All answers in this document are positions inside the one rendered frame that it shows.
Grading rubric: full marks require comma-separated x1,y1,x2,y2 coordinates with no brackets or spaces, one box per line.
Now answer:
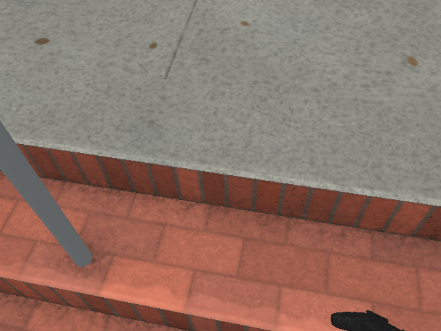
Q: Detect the stairs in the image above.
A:
0,143,441,331

